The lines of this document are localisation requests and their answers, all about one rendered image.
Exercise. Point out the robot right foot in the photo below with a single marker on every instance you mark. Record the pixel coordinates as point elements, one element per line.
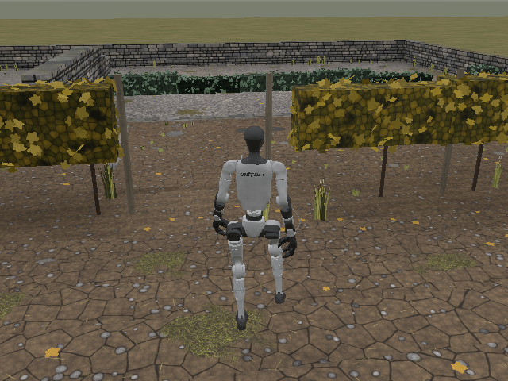
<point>279,298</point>

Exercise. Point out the robot left forearm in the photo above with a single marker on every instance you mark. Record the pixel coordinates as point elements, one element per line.
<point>218,209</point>

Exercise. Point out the robot right hand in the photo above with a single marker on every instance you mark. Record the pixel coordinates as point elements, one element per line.
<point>291,247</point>

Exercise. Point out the robot torso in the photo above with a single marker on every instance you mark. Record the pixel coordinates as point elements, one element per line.
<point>253,192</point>

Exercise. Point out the robot left upper arm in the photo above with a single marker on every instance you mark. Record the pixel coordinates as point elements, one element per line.
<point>225,180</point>

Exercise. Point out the robot right upper arm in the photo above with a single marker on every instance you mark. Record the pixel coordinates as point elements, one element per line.
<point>281,182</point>

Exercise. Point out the robot right forearm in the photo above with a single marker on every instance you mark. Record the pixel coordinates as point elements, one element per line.
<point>288,220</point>

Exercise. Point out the robot left hand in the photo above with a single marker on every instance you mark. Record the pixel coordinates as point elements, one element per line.
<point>223,223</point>

